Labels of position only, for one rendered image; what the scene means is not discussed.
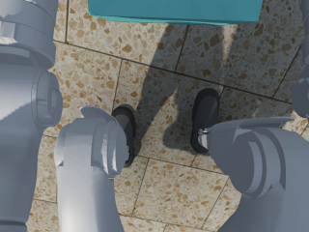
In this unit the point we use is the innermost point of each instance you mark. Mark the robot left forearm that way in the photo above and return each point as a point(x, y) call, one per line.
point(27, 32)

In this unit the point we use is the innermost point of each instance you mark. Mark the carton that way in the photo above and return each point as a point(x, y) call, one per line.
point(189, 12)

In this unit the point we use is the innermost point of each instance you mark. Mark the robot right forearm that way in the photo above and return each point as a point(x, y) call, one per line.
point(304, 7)

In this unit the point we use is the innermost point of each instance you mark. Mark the left robot upper arm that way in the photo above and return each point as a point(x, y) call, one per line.
point(30, 102)

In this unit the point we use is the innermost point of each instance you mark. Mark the right robot upper arm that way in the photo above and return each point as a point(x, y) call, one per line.
point(300, 94)

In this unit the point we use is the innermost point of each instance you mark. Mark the right robot foot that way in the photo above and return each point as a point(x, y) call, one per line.
point(204, 115)

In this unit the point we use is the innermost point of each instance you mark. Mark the robot right shin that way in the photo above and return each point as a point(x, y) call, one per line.
point(223, 135)

